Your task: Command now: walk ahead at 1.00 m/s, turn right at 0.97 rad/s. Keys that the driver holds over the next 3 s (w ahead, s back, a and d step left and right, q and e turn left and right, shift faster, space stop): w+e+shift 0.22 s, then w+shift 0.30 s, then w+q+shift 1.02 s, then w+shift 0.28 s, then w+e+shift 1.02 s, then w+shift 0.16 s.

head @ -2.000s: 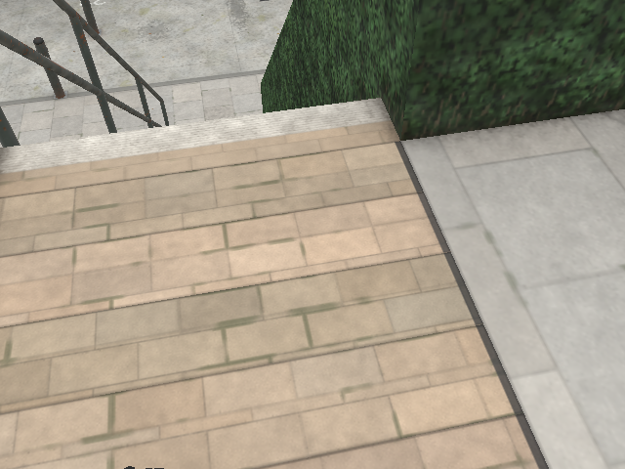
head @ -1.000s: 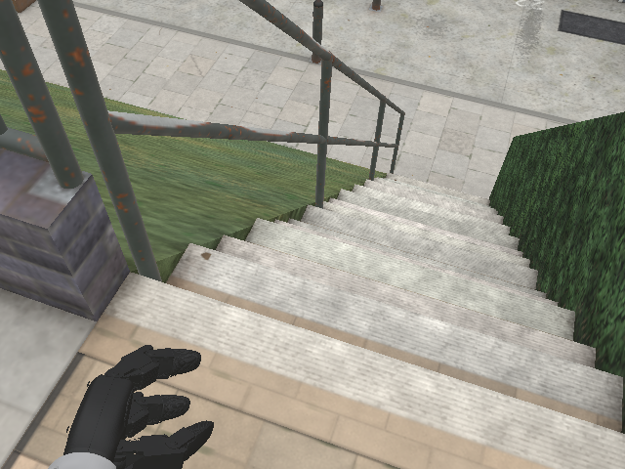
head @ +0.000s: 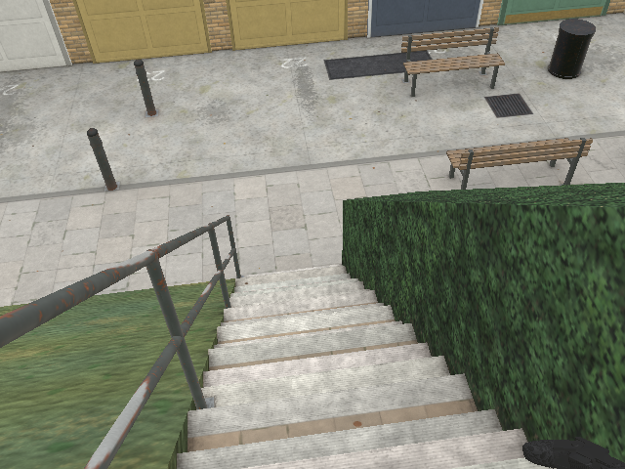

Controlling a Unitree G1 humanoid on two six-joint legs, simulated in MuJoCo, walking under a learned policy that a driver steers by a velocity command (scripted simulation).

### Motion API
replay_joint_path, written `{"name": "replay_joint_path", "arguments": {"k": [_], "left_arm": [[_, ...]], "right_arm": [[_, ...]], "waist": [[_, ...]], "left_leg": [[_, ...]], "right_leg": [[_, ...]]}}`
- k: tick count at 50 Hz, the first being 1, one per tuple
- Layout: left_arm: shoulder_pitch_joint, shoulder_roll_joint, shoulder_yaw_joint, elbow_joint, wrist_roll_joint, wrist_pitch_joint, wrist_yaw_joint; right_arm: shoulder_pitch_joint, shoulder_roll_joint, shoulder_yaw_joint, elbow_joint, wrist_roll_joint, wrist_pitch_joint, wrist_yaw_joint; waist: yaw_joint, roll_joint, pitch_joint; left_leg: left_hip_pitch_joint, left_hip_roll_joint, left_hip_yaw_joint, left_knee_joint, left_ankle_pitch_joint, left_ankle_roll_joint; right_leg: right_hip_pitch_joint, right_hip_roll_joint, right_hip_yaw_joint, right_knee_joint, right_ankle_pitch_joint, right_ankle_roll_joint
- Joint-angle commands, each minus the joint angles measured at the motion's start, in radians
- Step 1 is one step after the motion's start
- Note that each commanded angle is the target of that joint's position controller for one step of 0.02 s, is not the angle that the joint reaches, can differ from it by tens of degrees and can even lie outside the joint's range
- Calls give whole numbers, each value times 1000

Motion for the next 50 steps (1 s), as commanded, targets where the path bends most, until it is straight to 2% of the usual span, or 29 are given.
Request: {"name": "replay_joint_path", "arguments": {"k": [1,3,4,5,7,9,12,15,18,19,21,22,23,24,26,27,28,29,31,34,39,40,41,42,43,44,46,48,50], "left_arm": [[-218,146,51,-111,17,12,25],[-349,138,54,-174,9,41,8],[-347,91,55,-177,-13,54,-2],[-137,-37,21,-248,-18,64,9],[-225,31,26,-199,67,60,27],[-244,-10,12,-186,43,50,1],[-235,-24,23,-148,91,65,-14],[-473,13,33,-182,71,15,-17],[-492,3,11,-135,27,-13,-48],[-316,-1,25,-86,37,3,-34],[111,161,88,97,67,38,-7],[280,192,115,176,67,40,-21],[292,180,113,179,12,35,-34],[168,186,73,163,21,5,-44],[55,148,73,155,19,2,-36],[-81,14,24,130,47,-26,-32],[-138,-11,5,120,47,-53,-32],[-151,110,35,114,61,-65,-27],[-94,85,37,148,40,-108,-19],[-206,53,9,91,-12,-107,-11],[-103,141,45,103,68,-5,16],[-91,96,38,113,88,18,42],[-210,85,49,104,77,24,55],[-294,-56,14,19,67,15,44],[-235,-71,-14,-80,94,9,43],[-201,-20,-7,-66,92,-2,35],[-260,-14,-7,-82,94,-27,37],[-428,15,-10,-126,76,5,35],[-271,-30,-10,-20,89,24,21]], "right_arm": [[318,-63,-27,81,21,-7,-2],[513,-104,-54,115,42,-30,-14],[495,-121,-64,135,33,-30,-3],[320,-155,-55,104,1,-60,16],[483,-149,-81,140,20,-97,20],[384,-62,-41,128,29,-86,0],[441,-186,-60,179,15,-93,0],[522,-121,-42,224,2,-98,-15],[443,-124,-44,237,22,-78,-38],[319,-189,-62,250,26,-81,-45],[318,-152,-55,261,13,-101,-28],[226,-152,-75,261,10,-71,-42],[103,-145,-80,235,-2,-35,-43],[309,-46,-58,174,2,-35,-40],[394,-15,-37,184,-21,-14,-53],[284,-59,-52,198,-22,-3,-45],[296,11,-36,207,-22,3,-42],[404,77,-19,232,-22,22,-48],[282,-46,-67,188,1,40,-41],[204,-58,-67,178,0,45,-21],[286,-77,-81,213,70,56,-1],[409,-124,-102,262,35,58,10],[591,-115,-107,307,15,48,17],[592,-158,-93,331,46,39,37],[518,-158,-71,311,79,18,34],[534,-145,-78,314,69,17,32],[446,-182,-76,303,40,-1,-6],[229,-59,-34,183,43,-9,-23],[215,-80,-41,189,56,-6,-22]], "waist": [[-168,-157,-58],[-300,-90,-26],[-259,66,82],[35,295,79],[-47,79,69],[53,-60,129],[24,127,52],[-93,59,118],[-91,-17,115],[19,163,60],[171,58,-51],[303,-75,21],[367,-192,150],[93,-185,134],[-36,-54,27],[-58,136,121],[-115,80,130],[-157,-139,-7],[-141,-79,-21],[-127,-136,40],[-80,-197,104],[-96,-148,19],[-258,-10,34],[-207,368,171],[-47,294,127],[-54,111,15],[7,66,-15],[39,-13,58],[65,100,-61]], "left_leg": [[634,-59,88,-64,119,13],[704,55,71,-469,83,63],[767,183,-72,-495,93,119],[819,344,-216,-89,706,31],[728,330,-263,-108,6,23],[300,203,-42,-170,-112,-28],[189,359,-193,-59,43,38],[351,268,-180,64,-426,20],[140,207,44,27,-727,107],[114,292,-61,151,-652,154],[35,222,165,653,-125,107],[-194,81,190,1240,-510,59],[-338,-61,209,1417,-1194,47],[-486,-53,4,1252,-1235,76],[-455,35,-113,829,-1085,73],[-335,25,-153,657,-870,45],[-182,-21,-116,524,-718,10],[-84,-26,-61,577,-493,-1],[46,-5,-120,268,-1,8],[326,-36,1,113,171,24],[283,78,81,-305,-286,153],[499,39,87,-321,-426,183],[655,74,6,-396,-383,289],[691,99,-56,-92,422,248],[703,121,-229,-21,693,238],[671,168,-331,-58,197,280],[552,232,-539,-154,-445,344],[142,136,-543,-271,-575,325],[76,103,-534,-179,-331,328]], "right_leg": [[-395,-81,109,29,429,-55],[-290,-9,10,505,705,-34],[-515,63,50,864,326,-59],[-754,-24,15,846,118,-49],[-956,-106,112,671,425,-43],[-712,-101,40,298,699,-7],[-521,-115,-53,315,909,-1],[-708,-124,26,-80,1166,-49],[-170,-120,-164,-480,1398,1],[-2,-208,-91,-368,1346,-26],[430,-80,-274,-339,1140,-32],[619,-198,-20,-618,1029,-149],[526,-193,-62,-689,1087,-132],[533,-317,116,-402,1605,-84],[228,-509,478,-604,568,-249],[22,-405,289,-622,528,-167],[-193,-389,156,-516,938,-121],[-220,-510,205,-514,1006,-167],[-330,-405,131,-486,521,-70],[-488,-338,-39,-326,416,-5],[-46,-445,-80,139,939,-70],[-88,-415,-90,424,1148,-78],[-301,-295,-176,954,942,-40],[-769,-66,-291,1321,24,-19],[-907,-123,-175,1113,73,-18],[-893,-176,-77,911,85,-4],[-988,-220,17,607,396,78],[-721,-199,-20,158,747,194],[-385,-199,-11,158,928,168]]}}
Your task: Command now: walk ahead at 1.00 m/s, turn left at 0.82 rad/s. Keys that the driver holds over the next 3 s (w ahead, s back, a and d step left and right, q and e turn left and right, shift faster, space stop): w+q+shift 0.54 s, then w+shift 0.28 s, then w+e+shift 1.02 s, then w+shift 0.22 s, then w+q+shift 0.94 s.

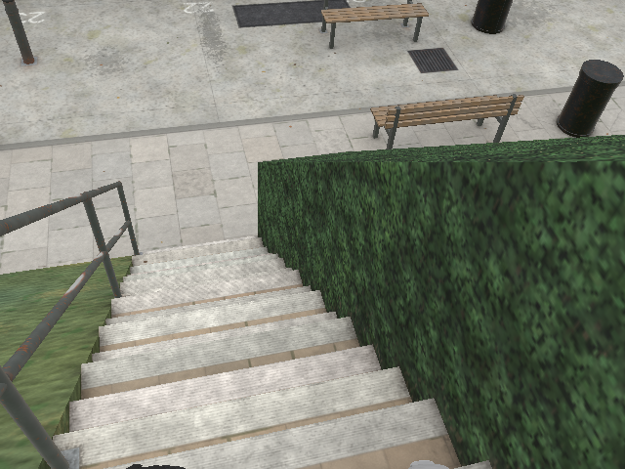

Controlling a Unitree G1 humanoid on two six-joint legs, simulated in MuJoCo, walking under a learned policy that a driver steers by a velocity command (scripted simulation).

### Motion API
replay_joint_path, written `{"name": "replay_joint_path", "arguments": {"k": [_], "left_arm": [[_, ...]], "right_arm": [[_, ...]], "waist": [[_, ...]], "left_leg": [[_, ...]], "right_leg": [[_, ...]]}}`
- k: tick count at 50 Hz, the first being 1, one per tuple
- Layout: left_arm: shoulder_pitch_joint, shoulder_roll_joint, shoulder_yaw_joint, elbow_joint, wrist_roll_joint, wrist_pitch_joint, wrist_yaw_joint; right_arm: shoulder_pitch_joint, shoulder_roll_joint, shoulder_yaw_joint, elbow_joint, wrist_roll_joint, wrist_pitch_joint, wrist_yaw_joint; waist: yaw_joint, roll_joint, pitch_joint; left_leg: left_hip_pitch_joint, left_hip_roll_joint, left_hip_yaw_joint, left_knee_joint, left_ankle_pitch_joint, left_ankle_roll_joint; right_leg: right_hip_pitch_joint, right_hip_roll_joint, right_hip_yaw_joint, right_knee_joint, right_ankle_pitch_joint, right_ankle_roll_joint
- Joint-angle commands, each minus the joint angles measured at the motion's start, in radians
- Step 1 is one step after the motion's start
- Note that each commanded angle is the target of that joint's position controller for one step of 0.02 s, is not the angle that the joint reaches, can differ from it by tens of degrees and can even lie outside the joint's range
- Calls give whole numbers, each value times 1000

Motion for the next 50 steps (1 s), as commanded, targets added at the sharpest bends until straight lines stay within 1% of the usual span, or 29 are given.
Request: {"name": "replay_joint_path", "arguments": {"k": [1,4,7,11,13,14,15,16,19,20,21,22,26,29,31,32,33,34,35,36,38,41,44,45,46,47,48,49,50], "left_arm": [[144,93,28,9,-2,13,-10],[-148,150,57,-38,-4,-27,-35],[-80,44,32,-61,-35,-54,-69],[197,126,77,5,-77,-45,-37],[509,201,114,102,-69,-48,-42],[582,197,120,126,-76,-41,-46],[465,172,83,99,-59,-38,-65],[421,184,88,83,-54,-50,-84],[442,138,58,111,-44,-109,-71],[430,214,71,113,-30,-125,-55],[330,87,30,93,-42,-132,-45],[270,126,24,87,-49,-141,-45],[225,174,27,86,-71,-169,-55],[346,270,59,137,-9,-124,-65],[269,244,64,113,10,-88,-44],[262,255,79,120,5,-62,-33],[327,154,27,-14,17,-58,-34],[133,210,36,-14,48,-57,-32],[117,227,55,11,13,-66,-27],[175,196,51,20,-20,-54,-27],[358,155,40,103,-24,-39,-22],[405,84,-3,113,-25,-52,-55],[234,200,37,26,-68,-35,-36],[382,233,54,55,-73,-21,-42],[540,251,74,120,-67,-9,-57],[789,255,93,203,-73,8,-75],[692,219,62,220,-71,-2,-108],[662,171,48,210,-110,-11,-116],[683,257,75,214,-102,-23,-100]], "right_arm": [[-154,-184,-37,-160,12,-31,-12],[103,-149,-41,-104,-12,-24,-49],[-78,-104,-27,-137,7,-31,-35],[-190,-134,-43,-162,-24,-21,-13],[-272,-147,-48,-159,-14,-7,3],[-344,-93,-49,-171,-21,-7,5],[-255,6,-18,-245,-5,-9,-6],[-138,-24,-16,-249,-7,-12,-20],[-347,-63,-27,-252,-85,0,-26],[-349,-19,-13,-304,-100,-1,-32],[-360,-22,3,-313,-85,-17,-19],[-271,4,-1,-245,-80,-17,-8],[-334,-75,-21,-238,-31,-22,27],[-334,-145,-64,-235,-38,-4,10],[-57,-224,-105,-133,-38,-8,5],[103,-205,-113,-83,-14,-19,25],[-73,-289,-111,-98,38,-10,26],[-41,-198,-86,-84,28,-24,16],[-142,-151,-53,-108,-36,-43,-3],[-218,-129,-35,-131,-60,-47,-14],[-356,-62,-20,-150,-71,-70,-34],[-303,-82,-24,-134,-1,-116,-34],[-245,-203,-58,-135,-24,-65,-40],[-305,-206,-63,-142,-37,-48,-56],[-342,-142,-51,-158,-43,-33,-77],[-433,-95,-39,-165,-29,-22,-68],[-342,63,2,-233,-63,-19,-58],[-358,54,18,-273,-98,-24,-68],[-417,41,29,-323,-96,-42,-59]], "waist": [[124,182,-161],[-67,93,-42],[-23,75,-65],[40,233,-40],[202,138,-98],[275,-40,-24],[107,-145,8],[37,-212,-62],[53,3,96],[22,-175,11],[-50,-12,84],[-85,-67,4],[-44,-49,-3],[42,-121,-11],[-94,-70,26],[-203,220,68],[-5,424,-60],[-79,110,42],[-19,-40,107],[63,-28,87],[208,47,-38],[214,78,-34],[72,292,7],[134,360,28],[190,254,8],[365,-11,-125],[157,-414,17],[108,-380,28],[135,-320,-64]], "left_leg": [[-87,231,-443,-283,846,184],[367,163,-512,-23,558,216],[-177,33,-357,-42,201,136],[15,33,-411,196,456,156],[-138,4,-320,747,646,135],[-450,-158,-193,1181,-27,93],[-761,-119,-104,1219,-180,89],[-835,23,-44,1015,-45,74],[-905,97,-56,863,263,41],[-834,113,-78,730,361,15],[-447,73,-7,301,724,-38],[-110,38,56,400,988,-45],[25,73,121,-36,1428,-19],[-114,81,191,48,955,-5],[273,124,3,-279,490,103],[453,128,17,-399,559,130],[512,305,-531,-318,573,251],[291,351,-632,-390,443,260],[129,358,-544,-254,342,226],[-80,377,-527,-228,319,231],[-469,202,-241,-113,67,135],[-501,120,-34,68,-124,43],[-337,277,-191,76,156,124],[-311,324,-214,177,339,146],[-354,306,-189,440,494,149],[-491,146,77,1102,511,106],[-804,13,191,1380,-227,80],[-999,91,112,1229,-257,92],[-1072,128,38,1089,-279,35]], "right_leg": [[251,16,-46,-145,296,15],[-206,9,76,-479,405,-17],[565,107,-53,-834,809,-8],[679,19,79,-1027,648,-40],[1038,-43,85,-1154,720,-78],[1204,-140,160,-1157,820,-142],[1278,-225,118,-742,1072,-35],[1277,-279,263,-769,825,-28],[806,-162,139,-775,340,6],[689,-263,268,-771,288,-16],[215,-176,90,-826,27,15],[13,-218,108,-797,-97,-8],[120,-139,-94,-566,-486,-8],[486,-248,38,-353,-58,-106],[297,-201,-6,147,515,-75],[45,-48,-165,586,-132,-47],[-255,35,-75,366,-485,-41],[-163,-21,56,187,-703,-39],[-134,-43,145,-14,-449,-28],[18,-30,86,-143,-259,5],[544,59,-93,-303,380,39],[711,67,-116,-622,672,6],[728,-36,-90,-884,434,-93],[762,-64,-91,-913,294,-125],[871,-91,-45,-969,175,-177],[1089,-27,-90,-805,223,-213],[1015,-61,98,-694,603,-192],[1065,-78,314,-732,548,-175],[1055,-260,704,-985,-98,-316]]}}
Over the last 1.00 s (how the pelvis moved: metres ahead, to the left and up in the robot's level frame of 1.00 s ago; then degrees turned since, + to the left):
0.58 -0.03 -0.58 -3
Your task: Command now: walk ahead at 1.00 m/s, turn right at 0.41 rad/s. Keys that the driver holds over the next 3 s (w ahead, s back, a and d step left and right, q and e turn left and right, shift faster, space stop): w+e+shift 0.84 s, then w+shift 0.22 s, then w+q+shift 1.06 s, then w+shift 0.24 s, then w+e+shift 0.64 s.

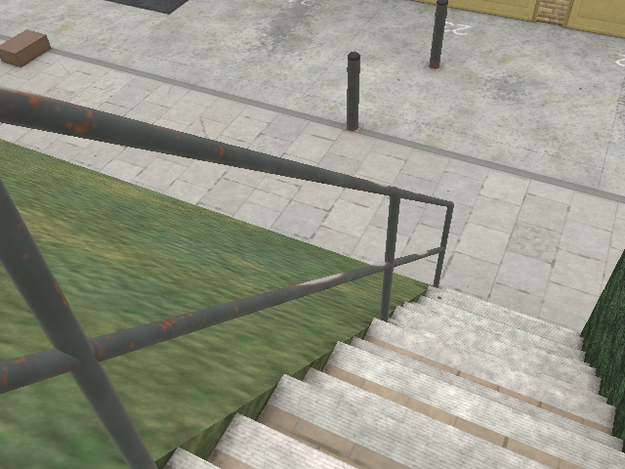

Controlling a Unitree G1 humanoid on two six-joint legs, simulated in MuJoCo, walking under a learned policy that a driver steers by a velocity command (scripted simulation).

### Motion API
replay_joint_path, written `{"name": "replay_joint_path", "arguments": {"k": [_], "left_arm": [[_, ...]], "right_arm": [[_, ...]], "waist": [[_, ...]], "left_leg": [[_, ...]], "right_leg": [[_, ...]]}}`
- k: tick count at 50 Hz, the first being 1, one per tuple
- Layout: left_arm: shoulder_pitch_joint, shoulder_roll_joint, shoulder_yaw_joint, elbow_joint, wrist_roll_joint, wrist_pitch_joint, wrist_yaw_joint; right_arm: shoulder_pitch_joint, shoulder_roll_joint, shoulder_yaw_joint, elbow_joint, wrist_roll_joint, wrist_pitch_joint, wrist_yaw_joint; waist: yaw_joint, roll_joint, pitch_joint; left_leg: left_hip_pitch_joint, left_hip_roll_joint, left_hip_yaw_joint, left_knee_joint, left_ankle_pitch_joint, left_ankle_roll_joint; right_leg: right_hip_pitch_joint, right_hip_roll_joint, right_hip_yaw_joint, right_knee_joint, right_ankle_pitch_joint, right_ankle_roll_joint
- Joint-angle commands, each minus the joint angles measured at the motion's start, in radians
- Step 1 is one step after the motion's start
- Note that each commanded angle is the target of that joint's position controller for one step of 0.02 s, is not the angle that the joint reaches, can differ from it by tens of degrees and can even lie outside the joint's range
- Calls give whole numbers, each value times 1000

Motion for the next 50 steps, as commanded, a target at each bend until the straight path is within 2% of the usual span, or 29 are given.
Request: {"name": "replay_joint_path", "arguments": {"k": [1,2,3,6,8,12,14,16,18,20,21,22,24,25,26,27,29,32,33,36,38,39,40,41,42,44,45,47,50], "left_arm": [[187,146,18,3,34,-13,28],[73,159,18,-8,52,-36,47],[-28,78,-11,-40,69,-35,75],[-16,218,40,-49,22,-28,53],[96,103,21,-18,14,-32,57],[252,108,41,2,44,-6,88],[135,24,19,-9,29,-24,80],[79,51,27,-3,28,-28,60],[-110,97,42,-22,37,-33,59],[-206,118,66,-21,42,-13,53],[-141,78,68,-45,37,0,58],[5,-31,39,-100,15,3,66],[21,-57,24,-52,66,11,76],[-48,-3,37,-81,74,6,64],[-134,7,41,-122,112,5,72],[-176,8,41,-139,102,5,68],[-81,1,40,-24,90,24,52],[-300,-52,15,-152,53,-13,23],[-297,-62,10,-138,31,-13,6],[-125,55,31,-98,38,18,29],[160,181,84,13,57,36,41],[185,154,92,17,27,34,23],[162,147,81,46,24,35,19],[101,189,56,23,7,25,28],[171,151,56,37,-15,20,35],[93,150,47,29,3,0,51],[-11,160,44,-21,37,-11,74],[-63,83,29,-22,61,-23,52],[-183,32,10,-53,-3,-40,77]], "right_arm": [[-269,-20,33,-212,-21,-45,-1],[-326,-22,28,-221,-2,-50,7],[-279,-49,28,-212,27,-42,20],[-55,-39,16,-81,-15,-7,49],[-238,-65,9,-124,13,-19,35],[-492,-16,2,-173,9,-48,51],[-378,21,12,-181,38,-70,76],[-211,12,-6,-129,70,-51,85],[156,-28,-18,-13,65,-45,63],[522,-139,-74,118,29,-46,50],[402,-143,-75,69,25,-46,68],[291,-143,-51,69,4,-64,86],[357,-89,-56,87,59,-87,108],[303,-64,-49,60,46,-94,105],[300,-94,-60,87,59,-119,88],[278,-29,-28,111,58,-123,65],[261,-148,-44,127,23,-109,42],[277,-10,6,158,62,-140,24],[179,-79,-6,125,58,-133,26],[105,-195,-38,123,20,-141,39],[196,-166,-44,155,-10,-110,24],[205,-198,-67,173,-34,-46,2],[144,-133,-50,117,-39,-24,-6],[247,-58,-23,-7,-33,-27,6],[249,-127,-37,2,-63,-49,32],[243,-76,-33,34,-56,-68,41],[164,-44,-14,-45,-16,-51,37],[189,-68,-26,33,-5,-15,18],[91,-55,-13,-14,13,-16,50]], "waist": [[36,-74,63],[2,-160,120],[-99,2,126],[-135,-166,-57],[-30,-108,24],[147,-87,48],[77,22,34],[42,-54,46],[-169,-211,-65],[-358,-77,-92],[-303,126,45],[-61,282,58],[-94,169,2],[-75,75,-6],[-74,189,43],[-29,95,144],[-8,106,9],[-19,51,78],[3,63,55],[68,242,21],[137,110,-4],[221,-92,84],[183,-214,188],[-35,-289,104],[20,-23,-17],[-70,56,-41],[-141,-48,-31],[-171,-19,-3],[-191,22,13]], "left_leg": [[-684,66,-96,-323,347,-107],[-607,83,-134,-473,434,-143],[-298,78,-152,-788,730,-209],[89,50,-38,-687,861,-179],[-146,99,-158,-857,946,-165],[-471,48,-179,-1106,868,-193],[108,-1,-108,-1416,1320,-195],[508,-38,-42,-1483,1300,-202],[762,35,-103,-1513,1451,-171],[1098,105,-121,-1610,1318,-122],[934,220,-211,-1803,1199,-115],[1090,306,-216,-1334,1725,-176],[999,353,-308,-1348,1362,-82],[804,306,-258,-1389,953,-76],[648,414,-400,-1377,1024,-22],[391,410,-342,-1378,992,-25],[244,304,-179,-1357,850,-76],[85,236,-41,-1142,405,-157],[-52,216,19,-1183,282,-134],[88,312,12,-908,606,-101],[93,251,154,-334,1006,-141],[80,129,217,40,541,-123],[-199,61,181,215,14,-90],[-482,80,74,70,1,-135],[-517,133,-74,-181,26,-136],[-458,123,-145,-445,193,-180],[-234,129,-156,-736,516,-253],[-1,80,-80,-724,925,-250],[445,42,-44,-1139,1391,-224]], "right_leg": [[321,-274,757,-394,-219,-252],[147,-283,878,-394,-268,-281],[-180,-211,782,-363,-301,-288],[-203,-193,643,-278,248,-292],[65,-132,649,-112,273,-306],[470,-55,687,52,320,-337],[16,52,528,44,-24,-251],[-190,75,448,59,-115,-217],[-171,96,389,403,-30,-187],[-344,145,255,998,204,-147],[-366,244,199,1183,-276,-151],[-672,142,157,1151,-329,-153],[-775,31,94,1141,-205,-168],[-745,0,110,1011,-38,-171],[-745,-66,199,858,131,-149],[-642,-56,236,535,397,-78],[-316,27,57,525,533,-50],[-208,28,36,28,1204,-108],[58,48,-60,16,1261,-97],[227,-2,-142,70,1060,-119],[506,-8,-63,-206,726,-197],[488,-7,-11,-565,583,-244],[558,-5,-20,-405,737,-224],[707,-86,212,-10,1517,-268],[755,-168,414,-86,1077,-339],[486,-231,580,-147,543,-391],[89,-341,767,-290,515,-431],[-160,-178,607,-148,517,-352],[-459,38,366,4,11,-212]]}}
Over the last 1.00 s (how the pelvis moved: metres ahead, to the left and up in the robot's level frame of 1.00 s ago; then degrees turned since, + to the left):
0.59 0.04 -0.61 34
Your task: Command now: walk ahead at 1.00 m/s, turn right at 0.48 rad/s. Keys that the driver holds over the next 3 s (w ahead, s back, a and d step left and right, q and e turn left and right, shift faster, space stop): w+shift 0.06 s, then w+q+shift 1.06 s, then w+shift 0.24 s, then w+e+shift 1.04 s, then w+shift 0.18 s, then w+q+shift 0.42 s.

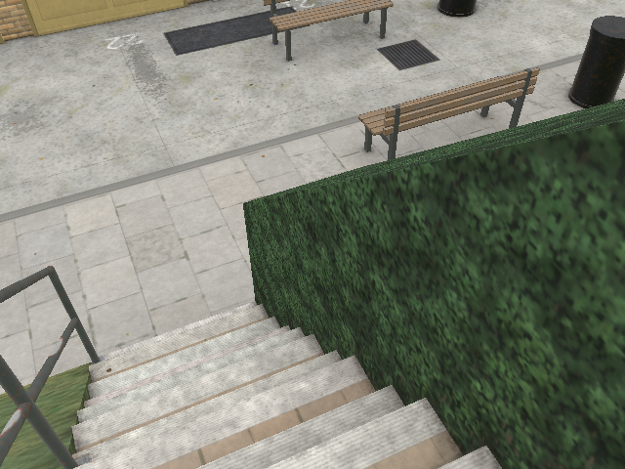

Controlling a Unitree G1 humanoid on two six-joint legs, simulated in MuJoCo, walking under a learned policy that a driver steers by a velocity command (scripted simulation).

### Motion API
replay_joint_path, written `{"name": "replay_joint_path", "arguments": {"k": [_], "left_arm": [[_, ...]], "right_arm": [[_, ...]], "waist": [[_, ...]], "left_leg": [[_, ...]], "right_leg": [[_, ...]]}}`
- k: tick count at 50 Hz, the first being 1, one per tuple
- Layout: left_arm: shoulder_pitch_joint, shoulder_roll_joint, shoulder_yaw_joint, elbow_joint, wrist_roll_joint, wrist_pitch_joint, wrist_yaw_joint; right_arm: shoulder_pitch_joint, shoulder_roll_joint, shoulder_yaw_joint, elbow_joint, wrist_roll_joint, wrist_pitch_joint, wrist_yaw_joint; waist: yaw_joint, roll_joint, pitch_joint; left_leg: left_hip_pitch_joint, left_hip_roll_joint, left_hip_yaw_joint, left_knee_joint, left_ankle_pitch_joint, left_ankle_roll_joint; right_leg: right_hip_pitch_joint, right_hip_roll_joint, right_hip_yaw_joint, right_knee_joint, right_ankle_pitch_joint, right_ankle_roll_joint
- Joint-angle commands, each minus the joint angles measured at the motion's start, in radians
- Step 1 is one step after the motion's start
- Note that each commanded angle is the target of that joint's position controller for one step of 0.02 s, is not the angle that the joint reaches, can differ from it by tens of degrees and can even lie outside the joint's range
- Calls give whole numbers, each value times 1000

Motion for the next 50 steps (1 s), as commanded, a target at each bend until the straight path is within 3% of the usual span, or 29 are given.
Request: {"name": "replay_joint_path", "arguments": {"k": [1,4,6,7,8,9,10,12,15,17,19,21,26,29,30,31,32,33,35,36,37,40,42,44,45,46,47,49,50], "left_arm": [[-284,140,19,-171,-18,-38,15],[-187,186,31,-160,23,-4,14],[-215,172,39,-150,33,14,12],[-306,151,40,-151,27,14,19],[-338,-28,7,-192,38,1,26],[-245,-72,-21,-295,13,-9,32],[-195,-21,-15,-248,36,-5,29],[-275,39,-7,-246,93,-11,27],[-533,28,-32,-333,43,12,-10],[-361,74,-3,-201,60,33,-24],[-570,144,26,-255,37,8,-23],[-689,88,7,-297,55,-33,-27],[-460,23,11,-247,5,-31,-32],[-79,123,70,-123,9,-38,1],[67,126,75,-97,22,-29,-3],[69,133,67,-111,14,-28,-19],[-29,134,39,-113,46,-51,-37],[-18,145,62,-85,22,-64,-36],[20,94,47,-66,16,-113,-39],[-3,116,43,-61,20,-124,-27],[-127,122,44,-67,12,-141,-8],[-261,52,7,-111,-17,-169,4],[-217,110,21,-59,-14,-141,-1],[-195,232,49,-65,30,-82,10],[-402,270,64,-93,37,-81,14],[-395,124,28,-174,45,-43,21],[-243,106,9,-248,96,-41,18],[-166,142,20,-176,124,-38,20],[-158,101,5,-245,107,-35,19]], "right_arm": [[88,-82,-9,-41,42,12,13],[106,-95,-21,-68,59,19,12],[480,-169,-64,58,63,27,11],[686,-204,-87,121,63,29,21],[609,-164,-50,131,68,22,46],[502,-143,-16,104,52,15,62],[501,-128,-21,131,60,9,69],[400,-165,-26,116,61,-11,48],[228,-99,21,59,39,-25,4],[285,-237,-24,55,51,-16,7],[427,-143,-8,82,69,-18,-22],[440,-96,-10,68,60,-8,-37],[373,-94,-26,66,26,-8,21],[253,-130,-39,84,27,15,23],[133,-135,-51,50,43,12,21],[99,-113,-46,12,52,10,-5],[365,-68,-35,-14,76,9,-13],[387,-72,-21,34,31,20,-24],[177,-145,-50,17,-40,28,-25],[165,-96,-38,-20,-1,29,-7],[107,-69,-24,-69,-22,26,5],[258,-51,-13,26,50,6,55],[228,-92,-16,25,57,30,61],[376,-194,-50,40,33,70,43],[738,-268,-97,135,15,77,32],[625,-328,-91,118,72,67,53],[455,-280,-62,81,106,48,52],[323,-219,-44,64,96,33,30],[226,-202,-32,2,85,17,14]], "waist": [[-111,-63,57],[-49,-176,111],[-199,-154,31],[-352,-11,46],[-244,266,161],[-35,318,122],[-19,171,44],[36,83,71],[51,0,163],[61,67,29],[-42,10,109],[-112,6,86],[-130,103,64],[59,52,-12],[181,-79,4],[196,-64,81],[-54,-151,27],[-18,-209,-9],[27,-17,130],[-31,-76,124],[-88,-166,182],[-189,-39,99],[-136,-128,131],[-181,-206,94],[-423,-125,-31],[-339,258,133],[-96,189,83],[-7,-139,52],[69,-6,23]], "left_leg": [[562,-59,111,-305,338,7],[590,-63,160,-451,124,73],[827,-45,194,-565,19,132],[946,23,98,-656,-80,244],[893,121,-16,-469,474,212],[953,157,-134,-286,818,155],[933,187,-245,-393,457,212],[684,205,-443,-506,-164,327],[62,70,-493,-671,-393,311],[158,80,-433,-541,-174,309],[501,-3,-424,-344,-383,326],[567,-87,-408,-285,-447,342],[412,-166,-315,-61,-462,322],[284,-195,-226,532,-198,294],[5,-290,-158,845,-662,252],[-196,-332,-87,992,-975,249],[-455,-161,-49,798,-940,232],[-557,-61,-34,730,-872,224],[-450,-30,-30,535,-593,218],[-225,-18,-10,245,-340,193],[70,4,28,-31,3,166],[641,-106,168,-251,630,139],[767,-171,346,-352,510,150],[814,-123,278,-437,-91,274],[1217,-42,124,-202,11,431],[1029,20,3,-403,360,408],[992,38,-231,-335,606,362],[715,70,-392,-398,149,384],[484,125,-493,-450,284,453]], "right_leg": [[-498,-146,258,-235,351,-108],[-322,-180,228,-64,572,-108],[-225,-173,141,371,1086,-105],[-396,-67,54,936,946,-71],[-709,130,-7,1340,-45,-66],[-913,68,35,1196,-35,-82],[-924,-3,48,1083,19,-80],[-931,-167,59,880,216,-6],[-448,-203,-38,194,751,156],[-269,-219,-48,229,921,122],[-615,-248,35,-43,1078,103],[-542,-206,39,-307,1190,119],[-3,-127,-39,-537,1218,93],[461,-231,1,-776,1312,91],[714,-325,92,-827,1368,40],[728,-423,99,-694,1511,32],[971,-553,176,-398,1681,33],[985,-602,239,-364,1437,-27],[500,-475,142,-437,887,40],[234,-460,46,-488,859,46],[-179,-493,67,-456,623,33],[-573,-324,-237,-198,230,142],[-495,-316,-323,-74,448,146],[-286,-436,-198,253,1062,101],[-592,-398,-208,901,1030,141],[-782,-144,-250,1193,12,124],[-852,-235,-87,874,85,90],[-725,-267,4,642,156,107],[-592,-238,-7,363,310,176]]}}
Over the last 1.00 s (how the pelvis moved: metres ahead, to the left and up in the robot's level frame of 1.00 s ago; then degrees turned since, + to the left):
0.61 -0.12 -0.48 -47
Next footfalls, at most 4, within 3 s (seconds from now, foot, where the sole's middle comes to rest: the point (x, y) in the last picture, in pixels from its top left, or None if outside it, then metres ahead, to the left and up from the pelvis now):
0.14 left None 0.18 0.15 -0.89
0.62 right None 0.49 -0.02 -1.12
0.90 left None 0.65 0.20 -1.31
1.24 right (274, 449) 0.94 0.19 -1.52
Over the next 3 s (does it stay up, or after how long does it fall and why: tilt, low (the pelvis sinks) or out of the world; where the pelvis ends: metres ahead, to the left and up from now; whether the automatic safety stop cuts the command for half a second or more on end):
stays up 1.81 0.70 -1.78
